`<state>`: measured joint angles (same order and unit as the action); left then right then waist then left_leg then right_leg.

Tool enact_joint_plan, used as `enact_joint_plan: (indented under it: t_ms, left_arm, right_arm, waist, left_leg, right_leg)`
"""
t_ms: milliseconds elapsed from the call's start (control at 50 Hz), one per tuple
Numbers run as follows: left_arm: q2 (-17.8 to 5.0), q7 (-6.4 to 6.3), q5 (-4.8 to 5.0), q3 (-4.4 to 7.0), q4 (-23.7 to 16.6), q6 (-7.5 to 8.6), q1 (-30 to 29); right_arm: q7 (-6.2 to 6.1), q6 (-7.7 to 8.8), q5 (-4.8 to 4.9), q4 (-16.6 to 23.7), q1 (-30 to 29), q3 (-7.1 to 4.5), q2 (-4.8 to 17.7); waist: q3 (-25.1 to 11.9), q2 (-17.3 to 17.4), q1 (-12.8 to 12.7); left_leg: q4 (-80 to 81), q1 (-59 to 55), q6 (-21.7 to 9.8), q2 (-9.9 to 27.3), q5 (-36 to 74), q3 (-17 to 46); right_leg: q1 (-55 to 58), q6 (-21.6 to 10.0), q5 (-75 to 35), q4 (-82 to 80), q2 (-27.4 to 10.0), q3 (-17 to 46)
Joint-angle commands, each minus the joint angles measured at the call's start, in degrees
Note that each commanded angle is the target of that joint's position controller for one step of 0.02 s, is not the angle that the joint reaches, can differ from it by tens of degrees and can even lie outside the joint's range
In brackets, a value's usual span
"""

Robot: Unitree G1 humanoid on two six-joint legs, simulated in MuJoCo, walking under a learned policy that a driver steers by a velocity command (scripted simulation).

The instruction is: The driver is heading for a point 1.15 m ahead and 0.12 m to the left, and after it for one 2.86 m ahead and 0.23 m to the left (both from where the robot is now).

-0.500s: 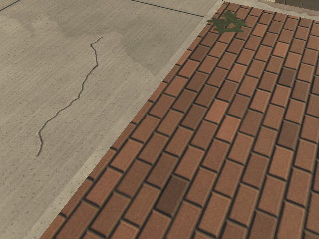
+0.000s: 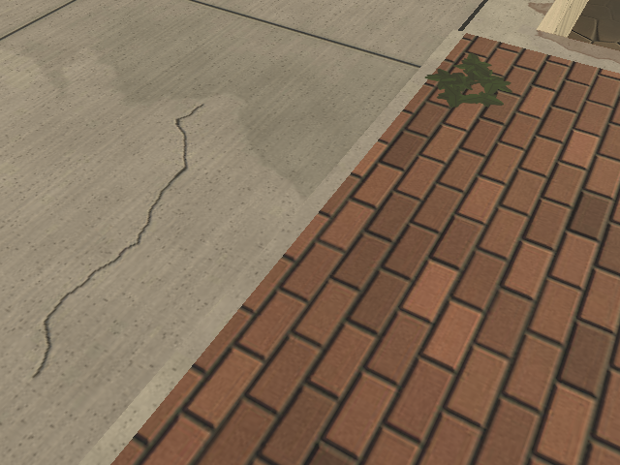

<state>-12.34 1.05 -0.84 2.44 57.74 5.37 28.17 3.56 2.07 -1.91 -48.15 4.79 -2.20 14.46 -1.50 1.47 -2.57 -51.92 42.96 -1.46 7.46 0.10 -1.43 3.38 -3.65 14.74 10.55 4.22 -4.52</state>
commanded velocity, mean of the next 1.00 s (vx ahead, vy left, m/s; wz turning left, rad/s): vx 0.98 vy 0.00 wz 0.09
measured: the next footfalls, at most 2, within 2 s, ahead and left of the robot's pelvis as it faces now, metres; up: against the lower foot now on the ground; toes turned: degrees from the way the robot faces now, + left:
left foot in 0.18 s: +0.38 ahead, +0.12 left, +0.00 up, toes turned +4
right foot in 0.66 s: +0.84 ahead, -0.06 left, +0.00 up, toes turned -3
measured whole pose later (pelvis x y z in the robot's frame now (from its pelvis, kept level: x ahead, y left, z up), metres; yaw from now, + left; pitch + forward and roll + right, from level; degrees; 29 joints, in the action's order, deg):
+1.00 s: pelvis +0.93 +0.01 -0.01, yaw +7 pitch +0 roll -2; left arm -13.8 1.0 -0.9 2.2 58.1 7.8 27.7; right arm 3.5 2.7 -0.8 -46.1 4.7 -0.7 14.8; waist 1.6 1.9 -2.6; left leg -48.9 44.7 -6.0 5.7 4.6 -2.0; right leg 8.6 -4.1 18.3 8.9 5.8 -11.0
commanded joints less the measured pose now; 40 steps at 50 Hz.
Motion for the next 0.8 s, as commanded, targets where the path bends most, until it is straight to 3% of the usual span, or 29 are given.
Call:
enact_joint_plan:
  t_ms: [20,80,120,140,160,180,200,220,240,260,280,300,340,380,440,480,520,560,600,620,640,660,680,700,720,740,760,780,800]
  left_arm:
    - [-8.4,-0.54,0.44,1.4,-3.32,1.82,-1.72]
    - [-8.76,-1.0,0.45,1.28,-2.12,1.72,-0.1]
    - [-10.4,-1.28,-0.12,1.41,-1.45,1.3,-0.06]
    - [-11.79,-1.61,-0.6,1.67,-1.06,0.89,0.12]
    - [-13.4,-2.01,-1.41,2.05,-0.66,0.12,-0.03]
    - [-14.29,-2.32,-1.92,2.38,-0.8,-0.81,-1.18]
    - [-12.18,-2.26,-1.88,1.89,-2.12,-0.95,-2.35]
    - [-2.78,-0.2,0.81,-0.19,-5.09,-0.18,2.83]
    - [-6.57,-0.12,0.96,0.66,-5.39,1.11,-1.67]
    - [-8.23,-0.45,1.3,1.25,-7.85,1.39,-9.39]
    - [-7.76,-0.37,1.04,0.77,-8.44,1.74,-11.41]
    - [-6.66,-0.02,0.2,0.55,-8.49,1.26,-11.97]
    - [-4.3,1.09,-1.33,-0.2,-8.6,-0.73,-9.83]
    - [-3.7,1.96,-1.67,-0.65,-10.54,-2.01,-14.28]
    - [-5.15,2.25,-1.58,-1.11,-14.8,-2.07,-24.86]
    - [-4.81,2.76,-1.02,-1.72,-16.44,-1.52,-29.28]
    - [-4.59,2.99,-0.33,-2.11,-17.47,-1.3,-32.28]
    - [-5.58,2.51,-0.36,-1.96,-18.03,-1.27,-33.53]
    - [-7.53,1.62,-0.67,-1.19,-17.73,-1.26,-30.75]
    - [-9.11,1.07,-0.75,-0.52,-16.72,-1.31,-26.27]
    - [-11.0,0.36,-0.67,0.41,-14.23,-1.37,-17.23]
    - [-12.79,-0.54,-0.83,1.52,-10.1,-1.5,-4.18]
    - [-17.45,-1.63,-1.82,2.98,-8.21,-1.68,5.9]
    - [-21.28,-1.07,-2.21,4.28,-8.1,-1.7,2.26]
    - [-17.14,0.03,-1.59,4.13,-9.03,-1.74,-3.57]
    - [-13.05,0.11,-1.46,3.28,-8.91,-1.02,-7.85]
    - [-9.76,0.21,-1.71,2.59,-7.64,-0.48,-8.66]
    - [-7.5,-0.06,-1.9,1.82,-6.77,0.08,-9.64]
    - [-6.32,-0.34,-1.9,1.23,-5.96,0.52,-9.89]
  right_arm:
    - [0.39,0.57,0.54,6.1,-9.66,-0.1,3.0]
    - [0.3,0.8,0.39,7.7,-12.71,0.14,2.9]
    - [-0.33,0.98,0.41,8.19,-11.62,-0.06,3.51]
    - [-0.92,1.01,0.44,7.76,-8.83,-0.43,4.38]
    - [-1.52,1.11,0.52,6.17,-2.0,-1.15,6.11]
    - [-2.23,1.37,0.46,2.33,10.65,-2.18,8.25]
    - [-3.14,1.67,-0.69,-1.11,23.37,-3.53,11.86]
    - [-3.53,1.84,-2.31,-1.72,26.09,-5.42,18.37]
    - [-2.62,2.01,-1.11,-1.88,24.21,-4.97,15.46]
    - [-2.41,2.38,-0.89,-2.47,18.23,-4.54,13.21]
    - [-2.26,2.9,-0.58,-2.45,15.47,-3.79,9.67]
    - [-2.38,3.21,-0.39,-2.98,13.6,-3.11,7.43]
    - [-2.71,3.75,0.26,-4.3,12.79,-1.69,3.73]
    - [-2.82,4.68,1.15,-5.32,14.46,-1.71,4.57]
    - [-2.38,5.46,1.38,-6.05,17.94,-1.68,5.32]
    - [-2.33,6.0,1.93,-6.21,19.18,-1.56,5.36]
    - [-2.69,6.52,2.46,-7.03,21.27,-1.75,7.12]
    - [-2.97,6.23,2.43,-8.0,22.86,-1.7,8.07]
    - [-3.53,5.54,1.43,-8.34,22.8,-1.98,10.51]
    - [-4.06,4.74,0.5,-8.6,22.87,-2.33,12.04]
    - [-4.73,3.72,-0.42,-8.81,22.33,-2.7,13.21]
    - [-5.14,2.75,-0.92,-8.41,20.15,-2.89,13.44]
    - [-4.86,2.8,-1.09,-7.02,20.8,-1.94,8.69]
    - [-2.88,4.18,2.96,-4.83,28.71,-0.2,-0.06]
    - [-3.48,4.75,2.61,-4.41,23.6,-0.85,5.79]
    - [-3.69,4.99,2.49,-2.71,15.44,-1.05,6.79]
    - [-3.54,5.07,2.03,-1.95,13.25,-0.58,5.64]
    - [-3.05,4.29,1.24,-1.4,12.08,-0.29,4.07]
    - [-2.32,3.05,0.52,-1.65,14.24,0.16,2.72]
  waist:
    - [12.39,-2.86,0.87]
    - [12.61,-2.52,0.26]
    - [9.46,-4.46,1.45]
    - [6.39,-6.56,2.98]
    - [1.94,-8.58,6.33]
    - [-4.55,-8.9,11.75]
    - [-11.51,-6.22,16.45]
    - [-19.08,11.64,10.53]
    - [-19.68,9.0,11.17]
    - [-7.94,5.05,9.02]
    - [-3.55,-0.91,7.5]
    - [-0.61,-2.07,5.04]
    - [1.84,1.1,0.86]
    - [6.48,1.07,0.31]
    - [11.35,-0.12,2.2]
    - [11.91,-1.02,3.03]
    - [12.42,-0.53,3.87]
    - [11.61,-0.67,4.19]
    - [6.72,2.27,2.19]
    - [2.86,4.1,-0.29]
    - [-1.93,5.61,-4.52]
    - [-7.52,4.85,-10.8]
    - [-14.65,-0.29,-12.63]
    - [-22.02,-23.65,-2.57]
    - [-17.35,-12.35,-3.36]
    - [-7.65,-4.68,-3.0]
    - [-2.65,1.16,-1.19]
    - [0.05,1.59,1.11]
    - [0.99,-0.58,3.35]
  left_leg:
    - [10.51,-1.64,-0.68,-0.44,6.81,-1.84]
    - [17.77,-3.81,-3.16,-2.15,6.37,-3.69]
    - [20.16,-8.78,-5.22,-5.81,0.08,-6.14]
    - [19.69,-13.02,-6.21,-8.45,-4.09,-7.29]
    - [19.22,-19.46,-7.34,-10.68,-9.01,-7.22]
    - [21.22,-32.84,-8.49,-12.4,-11.69,-7.43]
    - [19.8,-51.7,-10.1,-5.46,-18.97,0.34]
    - [26.53,-68.88,-16.0,11.95,-46.16,32.26]
    - [38.09,-67.51,-14.69,13.47,-51.41,49.8]
    - [37.9,-59.59,-12.59,10.78,-42.9,39.19]
    - [38.3,-50.95,-11.93,9.59,-32.63,30.74]
    - [39.73,-43.58,-10.1,6.84,-28.15,24.8]
    - [43.11,-33.91,-9.13,3.98,-27.05,18.44]
    - [47.14,-30.33,-9.87,3.16,-25.15,14.94]
    - [51.43,-29.03,-10.46,0.1,-14.16,7.84]
    - [53.26,-28.13,-9.55,-1.95,-5.69,3.25]
    - [57.27,-31.06,-9.47,0.25,2.66,2.13]
    - [55.65,-41.57,-8.59,1.18,15.36,-0.11]
    - [47.08,-50.53,-7.2,2.73,40.34,-1.28]
    - [38.9,-53.93,-6.47,3.52,51.11,-1.75]
    - [26.9,-53.81,-6.02,4.2,55.68,-1.98]
    - [9.69,-48.9,-5.52,2.84,50.72,-2.94]
    - [-12.32,-35.61,-5.98,-0.69,29.57,-2.22]
    - [-34.0,-11.54,-3.18,-13.41,-23.63,3.12]
    - [-36.93,-3.59,-5.47,-9.87,-21.9,8.13]
    - [-34.45,-1.29,-5.65,-6.57,-16.18,7.09]
    - [-29.97,-3.5,-5.79,-4.37,-14.35,6.87]
    - [-26.48,-6.15,-5.77,-2.51,-13.63,7.99]
    - [-24.49,-9.47,-5.15,-1.82,-13.22,8.02]
  right_leg:
    - [-9.83,-7.38,-2.91,-15.21,-15.3,7.72]
    - [-0.45,-7.13,-16.59,-15.08,-16.09,4.13]
    - [5.63,-6.08,-41.29,-7.92,-16.77,1.77]
    - [8.15,-5.47,-57.24,-1.48,-17.55,1.16]
    - [9.85,-4.83,-68.03,8.59,-18.09,0.56]
    - [6.37,-4.13,-68.64,23.76,-17.26,-0.69]
    - [-7.93,-3.98,-53.09,42.94,-14.87,-0.53]
    - [-33.14,-1.84,-8.24,65.91,-4.73,1.59]
    - [-40.69,-3.78,10.28,72.35,-1.07,10.86]
    - [-46.45,-4.73,3.93,73.52,-5.0,10.62]
    - [-44.98,-4.7,-0.75,69.94,-7.74,9.9]
    - [-41.94,-4.4,-1.96,66.65,-9.48,9.79]
    - [-37.39,-2.37,-1.98,62.79,-11.57,9.61]
    - [-41.67,-0.39,-3.51,59.3,-13.23,7.93]
    - [-45.6,1.44,-12.74,45.9,-13.64,3.75]
    - [-39.48,1.19,-20.93,33.62,-12.08,0.83]
    - [-34.04,-0.32,-27.47,26.27,-10.66,-0.62]
    - [-34.73,-1.91,-27.26,21.42,-8.68,-1.99]
    - [-30.52,-3.37,-20.11,20.54,-4.17,-3.43]
    - [-26.54,-4.17,-14.57,21.12,-1.76,-3.71]
    - [-18.2,-5.08,-9.17,21.89,-0.2,-3.06]
    - [-5.63,-6.13,-6.61,19.9,-0.84,-2.23]
    - [9.04,-7.17,9.65,23.78,-12.25,10.46]
    - [22.88,-14.31,27.64,9.1,-26.31,48.29]
    - [20.0,-13.72,26.79,3.21,-24.61,52.22]
    - [10.87,-12.53,16.67,4.23,-22.79,40.03]
    - [1.68,-11.38,8.79,3.31,-20.91,32.7]
    - [-5.2,-9.02,6.65,2.08,-18.46,26.11]
    - [-10.56,-7.62,6.49,0.37,-17.74,22.32]
Velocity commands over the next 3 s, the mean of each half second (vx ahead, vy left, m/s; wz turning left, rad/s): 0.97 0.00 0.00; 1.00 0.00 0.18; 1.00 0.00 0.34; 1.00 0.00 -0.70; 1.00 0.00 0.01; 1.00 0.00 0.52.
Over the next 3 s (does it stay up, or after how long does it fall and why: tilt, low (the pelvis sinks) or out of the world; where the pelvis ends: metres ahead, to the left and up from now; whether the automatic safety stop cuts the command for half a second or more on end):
stays up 2.84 0.20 -0.03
